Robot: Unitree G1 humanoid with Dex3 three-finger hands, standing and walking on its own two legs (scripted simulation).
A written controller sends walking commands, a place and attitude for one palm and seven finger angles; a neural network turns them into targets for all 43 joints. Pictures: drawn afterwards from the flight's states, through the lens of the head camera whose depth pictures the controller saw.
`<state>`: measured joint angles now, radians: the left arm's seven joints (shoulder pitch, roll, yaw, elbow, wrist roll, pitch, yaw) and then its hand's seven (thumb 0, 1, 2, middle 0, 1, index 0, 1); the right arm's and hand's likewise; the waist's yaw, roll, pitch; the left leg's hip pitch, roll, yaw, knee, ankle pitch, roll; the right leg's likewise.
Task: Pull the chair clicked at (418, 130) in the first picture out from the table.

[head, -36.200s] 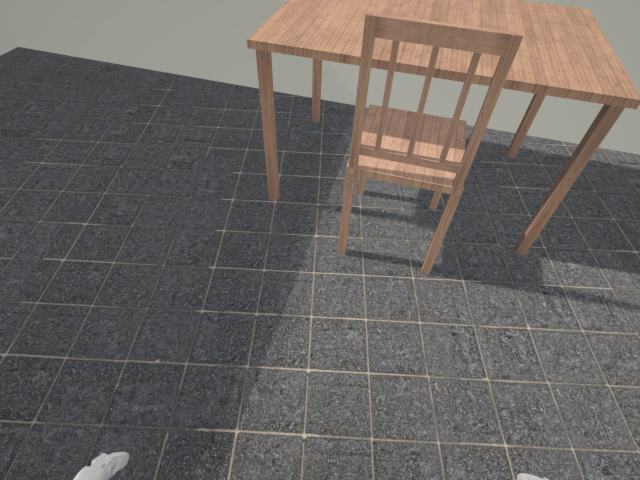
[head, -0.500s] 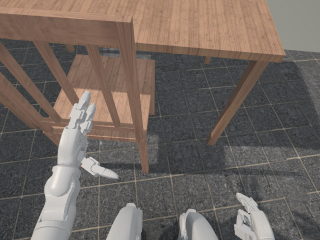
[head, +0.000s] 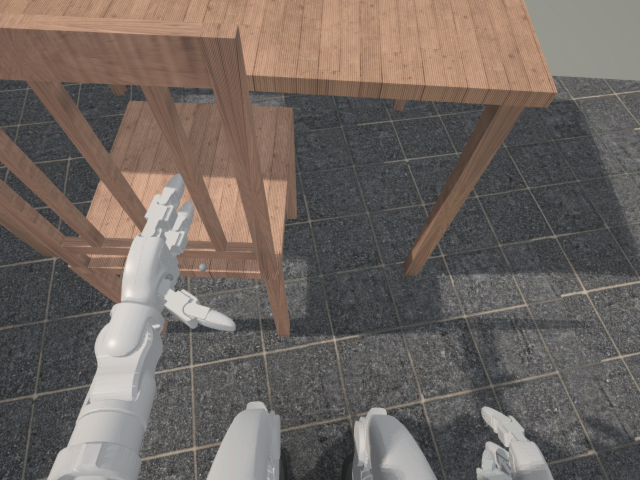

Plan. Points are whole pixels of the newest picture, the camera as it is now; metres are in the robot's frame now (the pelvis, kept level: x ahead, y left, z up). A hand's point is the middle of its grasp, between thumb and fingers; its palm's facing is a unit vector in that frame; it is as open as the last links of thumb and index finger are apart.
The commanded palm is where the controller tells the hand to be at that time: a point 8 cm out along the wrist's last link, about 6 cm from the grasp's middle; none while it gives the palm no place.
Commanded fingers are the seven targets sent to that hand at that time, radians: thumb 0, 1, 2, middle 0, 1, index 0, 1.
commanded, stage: push the fingers through the gap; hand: left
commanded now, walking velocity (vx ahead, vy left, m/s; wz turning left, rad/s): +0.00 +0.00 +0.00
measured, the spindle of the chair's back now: (117, 184) +0.47 +0.26 +0.04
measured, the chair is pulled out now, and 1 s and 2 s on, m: -0.01 -0.01 -0.01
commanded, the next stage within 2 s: hook a spindle and tug to test in 0.88 s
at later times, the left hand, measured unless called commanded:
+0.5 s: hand (205, 217) +0.43 +0.15 +0.03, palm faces -0.03 -1.00 -0.05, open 16.9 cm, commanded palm +0.39 +0.20 +0.02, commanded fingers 0.00 -0.50 0.30 -0.06 -0.08 -0.06 -0.08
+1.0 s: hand (205, 226) +0.42 +0.15 +0.02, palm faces -0.05 -1.00 -0.03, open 16.9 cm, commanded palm +0.40 +0.21 +0.02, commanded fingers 0.00 -0.50 0.30 -0.10 -0.19 -0.10 -0.19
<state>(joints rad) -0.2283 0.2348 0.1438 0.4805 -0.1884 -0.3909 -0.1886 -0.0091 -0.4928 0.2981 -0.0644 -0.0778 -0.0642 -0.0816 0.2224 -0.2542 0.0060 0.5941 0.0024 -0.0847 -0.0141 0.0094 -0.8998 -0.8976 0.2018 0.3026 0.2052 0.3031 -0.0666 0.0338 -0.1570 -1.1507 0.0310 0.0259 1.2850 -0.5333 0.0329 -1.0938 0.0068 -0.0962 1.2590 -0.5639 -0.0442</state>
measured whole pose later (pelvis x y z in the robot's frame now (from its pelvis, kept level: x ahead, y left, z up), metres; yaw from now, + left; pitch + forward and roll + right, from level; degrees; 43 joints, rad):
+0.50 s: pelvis +0.00 +0.01 +0.00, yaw +0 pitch +24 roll -2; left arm -0.50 0.26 0.20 0.74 -0.12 -0.46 -0.11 -0.01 -0.49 0.30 -0.07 -0.08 -0.07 -0.08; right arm 0.24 -0.24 0.02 0.63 -0.02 -0.05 0.01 0.01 -0.90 -0.90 0.20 0.30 0.21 0.30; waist -0.09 0.03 -0.18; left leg -1.19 0.03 0.04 1.29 -0.53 0.04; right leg -1.14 0.00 -0.09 1.27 -0.56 -0.03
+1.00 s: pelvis +0.00 +0.00 +0.00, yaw +0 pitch +24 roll -2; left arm -0.48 0.27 0.21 0.76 -0.15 -0.46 -0.16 -0.01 -0.49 0.30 -0.07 -0.08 -0.07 -0.08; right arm 0.24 -0.25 0.01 0.63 -0.01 -0.02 0.01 0.01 -0.90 -0.90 0.20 0.30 0.20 0.30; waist -0.10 0.03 -0.16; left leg -1.18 0.03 0.03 1.28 -0.52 0.04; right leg -1.13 0.01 -0.09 1.25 -0.55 -0.04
